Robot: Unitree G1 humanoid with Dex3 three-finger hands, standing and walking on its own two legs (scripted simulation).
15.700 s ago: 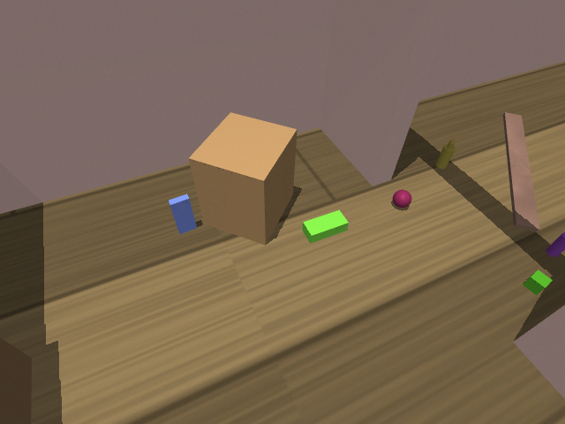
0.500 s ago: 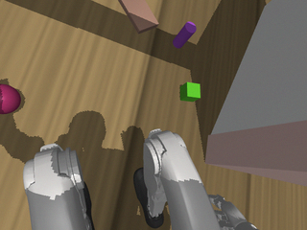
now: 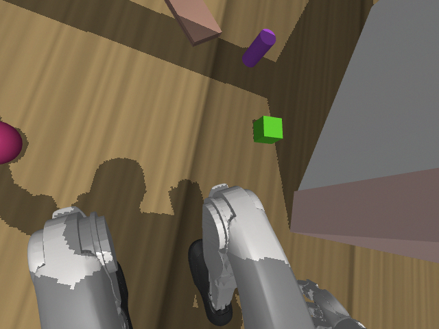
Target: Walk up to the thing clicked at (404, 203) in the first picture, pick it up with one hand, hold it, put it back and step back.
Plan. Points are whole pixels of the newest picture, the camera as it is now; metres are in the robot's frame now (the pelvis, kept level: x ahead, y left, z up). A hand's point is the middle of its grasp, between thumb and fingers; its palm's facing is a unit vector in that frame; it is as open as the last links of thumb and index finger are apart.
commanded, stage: rise first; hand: left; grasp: from above
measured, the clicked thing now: out of the picture +0.46 +0.35 -0.28
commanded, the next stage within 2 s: approach in 0.32 s
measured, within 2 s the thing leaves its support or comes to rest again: neither
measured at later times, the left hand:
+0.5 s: hand out of the picture +0.41 +0.38 -0.17, palm faces -0.44 -0.12 -0.89, open 14.1 cm
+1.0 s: hand out of the picture +0.46 +0.32 -0.16, palm faces -0.43 -0.12 -0.90, open 14.1 cm
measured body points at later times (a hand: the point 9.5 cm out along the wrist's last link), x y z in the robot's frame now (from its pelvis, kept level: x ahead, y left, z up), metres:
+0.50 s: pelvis +0.00 +0.00 +0.00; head +0.23 +0.11 +0.37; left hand +0.43 +0.38 -0.12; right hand +0.09 -0.26 -0.09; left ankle +0.08 +0.13 -0.29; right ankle +0.09 -0.10 -0.29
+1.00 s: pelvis +0.00 +0.00 +0.00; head +0.24 +0.08 +0.38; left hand +0.48 +0.33 -0.11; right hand +0.05 -0.26 -0.09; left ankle +0.08 +0.13 -0.29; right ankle +0.09 -0.10 -0.29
